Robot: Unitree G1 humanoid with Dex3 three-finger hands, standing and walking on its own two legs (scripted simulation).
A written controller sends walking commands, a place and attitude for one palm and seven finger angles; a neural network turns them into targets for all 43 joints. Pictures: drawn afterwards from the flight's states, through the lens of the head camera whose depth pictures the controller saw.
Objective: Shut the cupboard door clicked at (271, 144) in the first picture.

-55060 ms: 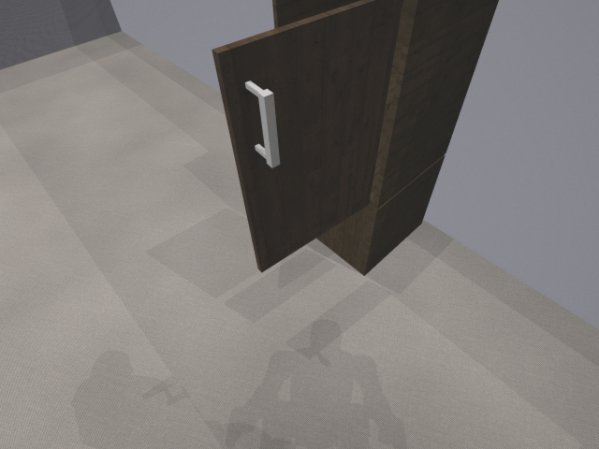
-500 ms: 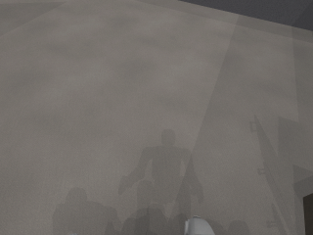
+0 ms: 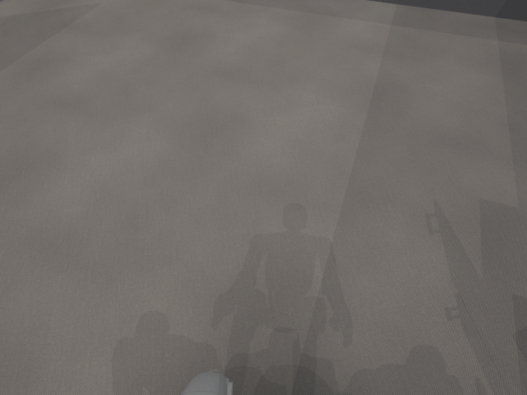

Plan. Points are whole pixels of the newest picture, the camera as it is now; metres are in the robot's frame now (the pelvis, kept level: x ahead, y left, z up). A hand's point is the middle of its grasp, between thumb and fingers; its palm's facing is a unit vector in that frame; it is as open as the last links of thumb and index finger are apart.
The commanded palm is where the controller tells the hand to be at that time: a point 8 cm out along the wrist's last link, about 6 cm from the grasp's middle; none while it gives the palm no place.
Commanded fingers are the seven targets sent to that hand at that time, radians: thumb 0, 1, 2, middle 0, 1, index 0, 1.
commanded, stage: turn to face it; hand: left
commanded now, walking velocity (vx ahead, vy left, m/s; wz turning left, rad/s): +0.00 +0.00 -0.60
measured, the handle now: out of the picture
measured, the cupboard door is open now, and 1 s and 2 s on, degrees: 28 28 28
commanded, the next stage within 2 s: none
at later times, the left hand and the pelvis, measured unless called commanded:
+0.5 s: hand (140, 368) +0.18 +0.24 -0.17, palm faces -0.21 -0.95 -0.22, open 7.4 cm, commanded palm none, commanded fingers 0.00 0.90 0.90 -0.20 -0.30 -0.20 -0.30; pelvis +0.05 +0.05 +0.00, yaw -18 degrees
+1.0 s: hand (206, 326) +0.25 +0.13 -0.17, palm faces -0.54 -0.81 -0.22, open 7.4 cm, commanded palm none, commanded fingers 0.00 0.90 0.90 -0.20 -0.30 -0.20 -0.30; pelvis +0.07 +0.02 -0.01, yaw -35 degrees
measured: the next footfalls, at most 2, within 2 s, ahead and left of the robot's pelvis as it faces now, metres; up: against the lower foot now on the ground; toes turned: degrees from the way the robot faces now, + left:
left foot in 0.24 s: +0.12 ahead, +0.14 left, +0.00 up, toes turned -8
right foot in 0.66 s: +0.04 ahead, -0.11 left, +0.00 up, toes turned -30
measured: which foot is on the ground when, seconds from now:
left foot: up 0.00-0.22, down 0.24-0.66, up 0.68-1.00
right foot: down 0.00-0.24, up 0.26-0.64, down 0.66-1.00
